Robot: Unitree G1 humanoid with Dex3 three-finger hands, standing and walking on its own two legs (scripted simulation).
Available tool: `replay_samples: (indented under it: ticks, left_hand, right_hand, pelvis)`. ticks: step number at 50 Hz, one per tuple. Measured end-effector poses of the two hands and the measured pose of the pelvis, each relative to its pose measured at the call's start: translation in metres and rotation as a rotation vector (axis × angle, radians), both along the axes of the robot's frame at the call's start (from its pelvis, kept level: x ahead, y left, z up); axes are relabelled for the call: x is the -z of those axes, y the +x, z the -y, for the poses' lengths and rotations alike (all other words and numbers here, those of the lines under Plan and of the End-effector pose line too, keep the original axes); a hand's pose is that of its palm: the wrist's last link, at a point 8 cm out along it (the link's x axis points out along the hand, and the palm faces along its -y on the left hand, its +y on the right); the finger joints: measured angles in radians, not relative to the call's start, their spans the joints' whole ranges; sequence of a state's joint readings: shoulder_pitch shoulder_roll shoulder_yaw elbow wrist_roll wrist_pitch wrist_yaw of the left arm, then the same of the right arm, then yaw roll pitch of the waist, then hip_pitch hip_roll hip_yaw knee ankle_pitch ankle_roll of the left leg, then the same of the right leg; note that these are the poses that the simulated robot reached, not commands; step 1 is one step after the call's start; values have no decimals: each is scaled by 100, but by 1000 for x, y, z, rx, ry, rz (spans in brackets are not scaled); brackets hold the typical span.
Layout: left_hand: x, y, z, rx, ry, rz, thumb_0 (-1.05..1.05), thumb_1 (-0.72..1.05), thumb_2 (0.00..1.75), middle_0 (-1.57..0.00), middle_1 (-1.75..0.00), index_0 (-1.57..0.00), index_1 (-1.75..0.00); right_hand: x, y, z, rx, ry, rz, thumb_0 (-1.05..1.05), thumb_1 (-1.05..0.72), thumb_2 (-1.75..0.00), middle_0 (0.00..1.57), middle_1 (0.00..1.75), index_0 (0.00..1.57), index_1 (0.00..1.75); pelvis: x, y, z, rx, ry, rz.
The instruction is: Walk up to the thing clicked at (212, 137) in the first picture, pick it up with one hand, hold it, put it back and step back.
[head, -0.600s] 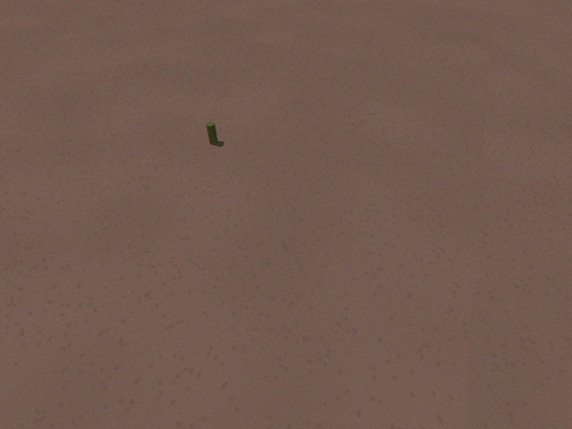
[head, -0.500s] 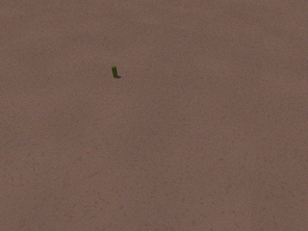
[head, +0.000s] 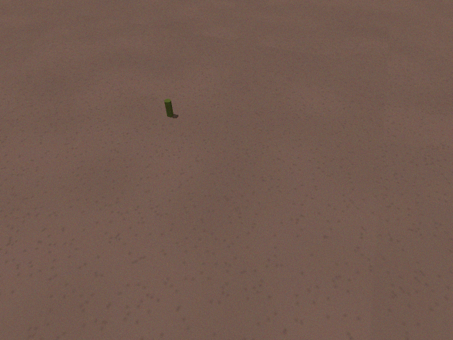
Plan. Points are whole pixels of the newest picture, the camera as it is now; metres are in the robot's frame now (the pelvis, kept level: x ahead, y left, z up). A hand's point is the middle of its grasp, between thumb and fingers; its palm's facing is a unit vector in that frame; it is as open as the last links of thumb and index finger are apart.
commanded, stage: stand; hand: left
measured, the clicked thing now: (168, 108) +1.82 +0.43 -0.72
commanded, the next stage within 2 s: walk up in 0.52 s
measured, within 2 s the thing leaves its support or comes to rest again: neither
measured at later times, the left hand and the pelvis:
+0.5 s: hand out of the picture +0.08 +0.25 -0.16, palm faces -0.02 -0.94 -0.33, open 7.4 cm; pelvis +0.00 +0.00 +0.00, yaw +0 degrees
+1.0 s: hand out of the picture +0.17 +0.42 -0.18, palm faces +0.04 -0.94 -0.35, open 7.4 cm; pelvis +0.15 +0.12 -0.02, yaw +5 degrees
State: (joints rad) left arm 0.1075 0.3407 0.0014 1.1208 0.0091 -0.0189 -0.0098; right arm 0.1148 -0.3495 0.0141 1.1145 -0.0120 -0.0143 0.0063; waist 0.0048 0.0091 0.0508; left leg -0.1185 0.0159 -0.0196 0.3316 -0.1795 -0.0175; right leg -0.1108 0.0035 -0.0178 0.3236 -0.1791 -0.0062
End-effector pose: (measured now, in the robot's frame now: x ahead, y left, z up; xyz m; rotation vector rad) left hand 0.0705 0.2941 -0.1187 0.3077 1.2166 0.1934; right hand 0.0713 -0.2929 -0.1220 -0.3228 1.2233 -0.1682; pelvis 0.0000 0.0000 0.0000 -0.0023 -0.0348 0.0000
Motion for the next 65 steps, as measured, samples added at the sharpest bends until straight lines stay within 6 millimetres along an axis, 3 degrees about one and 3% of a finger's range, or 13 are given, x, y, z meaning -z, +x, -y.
replay_samples:
  ticks: [26,30,33,37,42,45,47,52,57,61,65]
  left_hand:
    - [1,0,-1,-1,0,-17,1,90,90,-20,-30,-21,-30]
    - [-2,0,-11,-17,-18,36,1,90,90,-20,-30,-21,-30]
    - [-7,-7,-28,-56,-1,67,1,90,90,-21,-30,-21,-30]
    - [-10,-20,-62,-101,30,27,1,90,90,-21,-30,-21,-30]
    - [3,-12,-116,-144,52,-22,1,90,90,-21,-30,-21,-30]
    - [23,12,-150,-146,56,-42,1,90,90,-21,-30,-21,-30]
    - [32,38,-163,-123,52,-55,1,90,90,-20,-30,-21,-30]
    - [20,123,-166,-54,-17,30,1,91,90,-20,-30,-20,-30]
    - [6,199,-170,-11,-56,98,1,90,90,-20,-30,-20,-30]
    - [2,253,-175,9,-47,88,1,90,90,-20,-30,-21,-30]
    - [1,319,-175,30,-32,93,1,90,90,-20,-30,-21,-30]
  right_hand:
    - [0,0,0,4,-3,-19,0,-91,-90,20,30,21,30]
    - [-2,5,5,-20,4,-12,0,-91,-90,20,30,21,30]
    - [-9,22,7,-58,-19,-25,1,-91,-90,20,30,21,30]
    - [-17,61,1,-94,-43,12,1,-91,-90,20,30,21,30]
    - [-26,122,-27,-128,-73,73,1,-91,-90,20,30,21,30]
    - [-25,156,-50,-126,-102,126,1,-91,-90,20,30,21,30]
    - [-24,168,-66,-111,-112,166,0,-91,-90,20,30,21,30]
    - [-34,171,-100,-62,-88,116,0,-91,-90,20,30,21,30]
    - [-35,181,-120,-31,-69,38,0,-90,-90,21,30,21,30]
    - [-28,203,-127,-2,-57,-2,0,-90,-90,21,30,21,30]
    - [-15,236,-128,11,-43,-55,0,-90,-90,21,30,21,30]
  pelvis:
    - [-1,4,-1,0,-1,-9]
    - [2,12,-4,-28,-14,-22]
    - [2,22,-12,-47,-9,-25]
    - [4,41,-32,-67,-22,-9]
    - [15,81,-65,-90,-41,-2]
    - [30,110,-91,-91,-20,1]
    - [35,125,-106,-77,-5,7]
    - [15,165,-127,-82,-19,12]
    - [4,214,-142,-84,-3,9]
    - [5,260,-148,-82,8,4]
    - [11,309,-148,-83,19,-10]
